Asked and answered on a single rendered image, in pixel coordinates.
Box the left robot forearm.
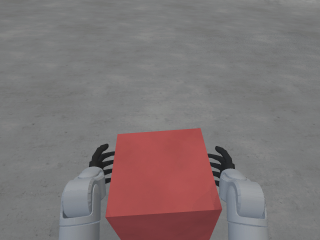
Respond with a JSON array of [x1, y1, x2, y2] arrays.
[[58, 166, 106, 240]]

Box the right robot hand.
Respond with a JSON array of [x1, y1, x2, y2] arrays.
[[207, 146, 235, 187]]

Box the left robot hand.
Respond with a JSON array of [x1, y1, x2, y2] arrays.
[[89, 143, 115, 184]]

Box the right robot forearm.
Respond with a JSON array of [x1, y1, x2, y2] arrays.
[[219, 168, 269, 240]]

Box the carton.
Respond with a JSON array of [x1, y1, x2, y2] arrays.
[[105, 128, 222, 240]]

